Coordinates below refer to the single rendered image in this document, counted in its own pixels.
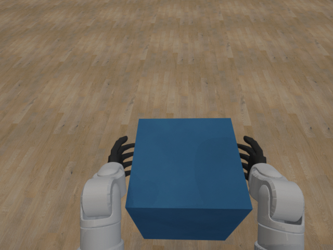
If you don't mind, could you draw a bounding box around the robot right forearm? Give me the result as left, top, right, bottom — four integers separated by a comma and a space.
248, 163, 305, 250

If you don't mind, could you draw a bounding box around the left robot hand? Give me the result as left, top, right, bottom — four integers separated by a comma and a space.
108, 136, 135, 177

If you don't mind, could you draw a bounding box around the right robot hand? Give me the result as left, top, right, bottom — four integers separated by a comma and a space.
237, 136, 266, 180

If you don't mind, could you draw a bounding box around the carton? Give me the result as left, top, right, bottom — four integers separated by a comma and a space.
125, 118, 253, 241

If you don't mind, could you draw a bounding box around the robot left forearm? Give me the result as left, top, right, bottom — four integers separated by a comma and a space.
77, 162, 127, 250

